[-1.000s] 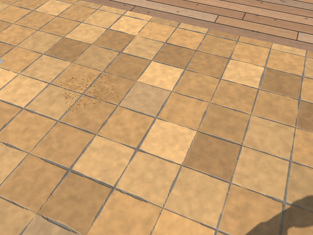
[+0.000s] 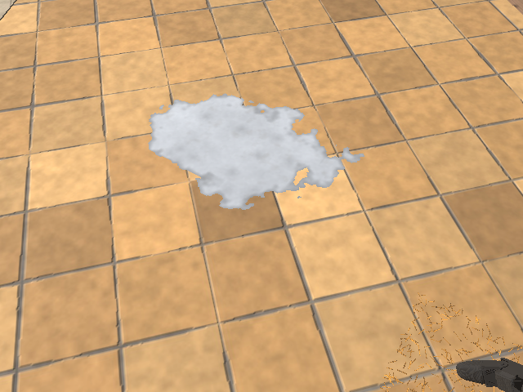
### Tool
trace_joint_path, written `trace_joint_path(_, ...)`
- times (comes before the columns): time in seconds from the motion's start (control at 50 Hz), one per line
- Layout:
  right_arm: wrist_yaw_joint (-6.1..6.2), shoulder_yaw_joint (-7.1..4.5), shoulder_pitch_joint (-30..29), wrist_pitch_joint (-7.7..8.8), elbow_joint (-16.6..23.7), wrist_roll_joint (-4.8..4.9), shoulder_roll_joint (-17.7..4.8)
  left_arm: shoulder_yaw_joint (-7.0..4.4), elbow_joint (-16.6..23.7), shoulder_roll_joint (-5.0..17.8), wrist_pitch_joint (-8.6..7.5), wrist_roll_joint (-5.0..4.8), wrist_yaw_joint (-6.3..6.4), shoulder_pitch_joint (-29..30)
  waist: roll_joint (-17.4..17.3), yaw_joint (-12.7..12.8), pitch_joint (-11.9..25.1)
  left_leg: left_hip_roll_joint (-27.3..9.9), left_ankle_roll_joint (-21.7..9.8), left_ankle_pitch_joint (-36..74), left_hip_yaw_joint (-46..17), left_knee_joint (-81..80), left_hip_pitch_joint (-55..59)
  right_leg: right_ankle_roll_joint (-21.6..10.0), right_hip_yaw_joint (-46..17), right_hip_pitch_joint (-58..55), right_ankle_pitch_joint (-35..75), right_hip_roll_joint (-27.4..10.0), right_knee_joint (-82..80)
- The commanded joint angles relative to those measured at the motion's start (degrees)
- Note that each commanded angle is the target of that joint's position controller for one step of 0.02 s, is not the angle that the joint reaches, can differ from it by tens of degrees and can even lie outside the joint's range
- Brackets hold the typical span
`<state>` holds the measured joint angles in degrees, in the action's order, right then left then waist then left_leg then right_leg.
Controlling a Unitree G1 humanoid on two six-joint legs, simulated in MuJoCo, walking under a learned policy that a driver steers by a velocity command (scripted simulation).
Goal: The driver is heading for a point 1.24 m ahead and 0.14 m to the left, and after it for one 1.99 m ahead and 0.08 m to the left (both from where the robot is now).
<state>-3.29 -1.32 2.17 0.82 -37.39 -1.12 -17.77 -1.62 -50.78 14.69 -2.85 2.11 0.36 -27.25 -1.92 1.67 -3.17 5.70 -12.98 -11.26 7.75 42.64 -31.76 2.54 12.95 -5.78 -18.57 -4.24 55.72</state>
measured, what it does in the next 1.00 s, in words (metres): walks ahead, turning left: right foot, then left foot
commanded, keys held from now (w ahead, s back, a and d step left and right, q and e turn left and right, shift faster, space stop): w+q+shift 0.30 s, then w+shift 0.50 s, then w+e+shift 0.20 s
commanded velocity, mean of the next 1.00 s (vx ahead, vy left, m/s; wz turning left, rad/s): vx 1.00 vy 0.00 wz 0.46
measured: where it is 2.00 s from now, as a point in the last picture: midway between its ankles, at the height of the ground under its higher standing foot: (182, 55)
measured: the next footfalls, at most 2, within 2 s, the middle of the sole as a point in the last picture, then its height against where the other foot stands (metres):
right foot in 0.38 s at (326, 337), level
left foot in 0.82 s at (191, 243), level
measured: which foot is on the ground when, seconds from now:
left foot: down 0.00-0.38, up 0.40-0.80, down 0.82-1.00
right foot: up 0.00-0.36, down 0.38-0.82, up 0.84-1.00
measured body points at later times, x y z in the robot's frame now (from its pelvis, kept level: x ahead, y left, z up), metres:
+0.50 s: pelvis +0.47 -0.02 +0.04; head +0.49 -0.01 +0.49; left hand +0.48 +0.29 -0.06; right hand +0.67 -0.26 -0.07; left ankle +0.29 +0.02 -0.58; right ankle +0.56 -0.12 -0.69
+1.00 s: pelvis +0.89 +0.21 +0.05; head +0.90 +0.22 +0.50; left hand +0.84 +0.48 -0.09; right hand +1.06 -0.02 -0.07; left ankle +0.83 +0.25 -0.69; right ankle +0.93 +0.06 -0.59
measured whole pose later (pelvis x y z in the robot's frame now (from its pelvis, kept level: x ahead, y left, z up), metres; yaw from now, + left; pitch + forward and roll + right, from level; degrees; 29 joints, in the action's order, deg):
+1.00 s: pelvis +0.89 +0.21 +0.05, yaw +25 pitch +0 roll +1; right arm -0.4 -1.9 19.0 5.4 -49.2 -1.7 -16.6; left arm -1.6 -48.1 16.1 -2.1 1.0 -1.9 -17.0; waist 2.1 0.3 -1.0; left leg 4.5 -5.6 -14.4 7.6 22.8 -8.2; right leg -4.0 -1.7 31.9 -12.9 -5.3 70.2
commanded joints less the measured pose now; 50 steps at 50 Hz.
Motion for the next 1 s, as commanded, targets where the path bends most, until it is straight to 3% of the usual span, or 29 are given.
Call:
trace_joint_path(0.02,2.52,-7.22,22.3,-2.07,-1.9,-0.64,-19.2,-1.61,15.5,10.8,-3.32,-0.28,-0.1,10.9,-1.6,-10.2,20.3,-20.1,-16.3,-8.7,-53.4,-23.3,59.5,-0.3,-17.0,56.2,-6.2,4.7,41.2)
trace_joint_path(0.06,3.44,-6.04,19.8,-0.53,-4.6,-0.09,-13.5,-0.82,15.6,9.8,-4.11,0.03,0.01,14.4,7.3,-4.5,4.3,-17.3,-11.2,-5.8,-47.1,-29.1,39.8,-0.7,-17.7,53.4,-2.5,-0.6,26.6)
trace_joint_path(0.1,4.08,-4.75,16.1,1.49,-4.3,0.12,-10.7,-0.36,14.4,8.9,-1.84,2.18,0.04,12.5,8.1,0.3,1.1,-12.0,-9.3,3.3,-37.7,-28.8,26.3,0.7,-17.9,45.0,-4.4,-2.7,19.4)
trace_joint_path(0.12,3.89,-4.21,16.0,2.25,-4.4,0.51,-9.5,-0.3,14.3,8.5,-0.68,2.49,-0.15,12.6,7.8,1.1,0.6,-10.3,-9.0,4.3,-35.5,-29.4,21.5,1.6,-17.5,42.6,-5.9,-3.5,15.6)
trace_joint_path(0.18,3.24,-4.31,16.5,3.62,-4.5,0.61,-9.7,0.89,18.9,5.6,0.22,1.61,-1.13,23.1,5.1,-0.6,-3.1,-5.9,-7.4,5.0,-31.1,-32.8,10.1,3.0,-14.3,37.9,3.4,-3.4,-0.5)
trace_joint_path(0.22,2.71,-4.81,17.3,3.82,-4.8,0.68,-10.0,1.62,20.7,4.2,-0.02,0.3,-1.69,27.8,2.6,-2.8,-2.8,-3.8,-4.3,9.9,-29.2,-32.8,8.4,2.3,-13.4,32.2,17.2,-1.5,-11.5)
trace_joint_path(0.3,2.62,-5.66,20.1,3.63,-5.9,1.39,-11.6,0.88,21.2,7.1,-0.47,-0.68,-1.41,28.9,-0.2,-4.8,0.7,-6.0,-0.1,22.3,-31.6,-27.9,17.8,0.0,-14.1,24.1,22.8,2.1,-22.9)
trace_joint_path(0.34,3.02,-5.95,20.7,3.52,-6.7,0.8,-13.6,-0.82,18.3,10.8,-0.82,-0.38,-0.44,19.9,0.1,-0.9,7.1,-6.6,2.3,39.3,-30.4,-15.9,25.3,-1.7,-13.0,15.7,14.8,5.2,-23.8)
trace_joint_path(0.36,2.84,-6.06,18.9,3.62,-7.0,0.37,-14.9,-1.94,15.8,12.6,-1.09,-0.29,0.36,9.7,0.8,5.6,11.7,-5.7,3.7,42.3,-28.3,-3.1,23.6,-2.6,-11.5,5.6,11.2,5.1,-24.1)
trace_joint_path(0.38,2.81,-4.99,17.1,4.33,-6.5,-0.14,-11.2,-3.32,13.1,15.5,-1.42,0.46,1.56,-2.1,2.4,11.1,16.7,-3.3,4.7,34.1,-25.3,14.0,15.3,-4.0,-16.9,-7.0,1.1,-0.8,-22.5)
trace_joint_path(0.4,2.86,-2.33,22.9,4.81,-4.1,1.62,-0.4,-4.41,12.2,20.4,-1.89,2.81,1.58,-4.9,20.8,6.1,23.4,4.5,6.7,-13.2,-20.2,34.3,-1.9,-9.9,-47.6,-19.7,-19.8,-18.5,-31.2)
trace_joint_path(0.42,3.01,-1.37,23.8,4.7,-3.8,1.07,-2.7,-4.64,12.2,18.8,-1.46,1.37,0.59,0.7,22.6,3.1,22.2,2.1,5.9,-13.4,-18.2,39.3,-9.6,-12.4,-67.7,-15.3,-29.2,-20.4,-42.2)
trace_joint_path(0.44,3.06,-1.86,18.7,3.87,-4.6,-0.03,-5.6,-3.76,13.1,12.9,-1.26,0.83,0.1,7.6,12.0,2.0,11.8,-2.6,6.0,-7.0,-16.7,38.4,-11.5,-12.4,-58.2,-6.3,-29.5,-17.9,-42.3)
trace_joint_path(0.46,2.35,-1.77,14.9,3.53,-4.2,-0.86,-6.1,-3.2,12.3,9.9,-1.23,0.69,-0.33,9.7,4.8,1.6,7.0,-4.4,6.5,-3.8,-15.5,35.3,-10.1,-12.1,-48.8,0.9,-20.0,-15.0,-41.4)
trace_joint_path(0.48,1.63,-1.66,11.3,3.26,-3.2,-1.3,-5.5,-2.8,10.8,8.6,-1.44,0.97,-0.49,8.9,2.9,1.5,4.4,-5.4,6.6,-3.8,-15.6,32.8,-9.0,-11.0,-41.3,5.5,-12.0,-12.0,-41.4)
trace_joint_path(0.52,0.47,-0.7,10.1,2.42,-1.7,-1.57,-2.8,-1.8,6.9,6.0,-2.43,0.58,-0.74,5.9,6.2,-0.5,2.1,-6.4,7.1,-5.0,-16.9,29.4,-8.3,-10.5,-34.1,10.1,-5.2,-9.4,-43.1)
trace_joint_path(0.6,-0.35,0.58,1.2,2.09,2.9,-1.87,-2.4,-1.89,3.8,7.6,-4.08,-0.81,-1.25,3.6,6.0,-1.5,-2.5,-6.6,8.4,0.2,-15.4,18.5,-13.7,-11.3,-24.1,12.6,7.8,-8.8,-49.2)
trace_joint_path(0.64,-1.1,1.32,-4.5,2.47,5.0,-1.64,-2.5,-1.72,3.1,7.7,-4.31,-1.21,-1.44,3.1,4.7,-1.1,-3.9,-6.5,8.7,6.8,-9.8,6.4,-8.6,-10.1,-15.9,15.4,16.9,-5.6,-52.2)
trace_joint_path(0.7,-1.93,2.28,-8.6,2.75,5.7,-1.31,-1.4,-1.84,0.9,9.8,-4.65,-1.8,-1.67,0.2,4.2,-0.5,-4.7,-6.0,6.4,13.3,-3.0,-3.8,3.1,-10.1,-11.5,15.8,31.7,-6.6,-57.8)
trace_joint_path(0.74,-0.96,1.78,-6.4,2.78,4.7,-1.56,-2.9,-2.21,-0.1,12.7,-4.39,-1.66,-1.31,-1.1,6.6,-2.5,-1.4,-3.2,4.9,10.0,-1.1,-6.3,7.7,-9.6,-9.3,7.9,57.5,-7.6,-50.4)
trace_joint_path(0.78,0.62,0.2,7.1,2.64,0.5,-1.99,-6.1,-2.71,-0.8,15.8,-3.1,-1.09,-0.17,-0.8,9.9,-9.7,7.7,0.2,3.0,2.0,-1.6,-6.6,22.1,-8.4,-7.8,4.9,74.8,-9.0,-30.4)
trace_joint_path(0.8,1.65,-1.08,19.0,2.5,-3.5,-1.89,-8.3,-2.53,-0.4,15.5,-2.32,-1.21,0.24,1.0,9.0,-15.5,12.9,-1.0,1.8,1.8,-3.5,-10.2,35.2,-7.5,-7.3,10.0,70.0,-7.3,-14.3)
trace_joint_path(0.82,2.84,-2.69,26.5,2.55,-5.5,-2.95,-12.8,-1.29,1.0,9.9,-2.12,-0.73,-0.04,-0.7,1.6,-15.3,18.8,-13.6,1.1,-13.9,-17.7,-10.2,49.5,-7.7,-8.7,23.5,36.7,-2.9,7.6)
trace_joint_path(0.84,3.29,-3.48,23.5,2.6,-4.0,-3.25,-15.6,0.09,3.6,3.0,-2.46,-2.69,-0.63,-6.6,-12.4,-7.4,26.9,-29.5,-2.2,-25.8,-49.4,-19.3,60.0,-6.6,-14.3,41.6,-7.2,5.5,27.6)
trace_joint_path(0.86,3.26,-3.78,21.0,2.31,-3.8,-1.78,-13.1,-1.31,4.7,10.0,-2.44,-2.6,-0.1,-0.3,-4.6,-9.9,23.4,-28.2,-2.5,-25.5,-51.6,-25.5,55.4,-8.1,-18.1,48.3,-2.9,3.9,30.2)
trace_joint_path(0.88,3.4,-2.94,17.7,2.98,-5.0,-1.48,-9.2,-1.27,5.4,9.4,-2.48,-2.65,-0.24,4.6,-0.7,-7.7,11.8,-25.6,-1.7,-18.4,-40.3,-26.3,45.6,-8.1,-17.6,50.2,2.5,0.9,26.2)
trace_joint_path(0.9,3.2,-2.49,16.1,3.78,-6.0,-1.57,-6.4,-0.79,4.9,7.6,-2.22,-2.51,-0.69,5.2,1.8,-5.4,5.4,-23.5,-0.5,-10.1,-33.2,-28.5,36.0,-7.9,-17.3,47.7,4.0,-1.2,22.1)
trace_joint_path(0.94,3.37,-1.67,14.9,5.17,-7.4,-1.19,-3.6,-0.5,3.1,5.3,-0.11,-1.11,-1.96,2.8,0.8,-1.2,2.0,-19.8,2.7,-4.7,-23.0,-32.3,25.4,-6.9,-18.1,41.4,5.1,-3.3,17.8)
trace_joint_path(1.0,2.85,-1.33,16.3,6.9,-9.7,0.51,-1.8,-0.62,4.8,3.7,2.09,-0.6,-3.17,8.9,-0.5,-0.2,-2.5,-17.3,5.9,5.8,-12.4,-36.6,23.1,-6.1,-16.7,45.6,8.6,-4.7,13.8)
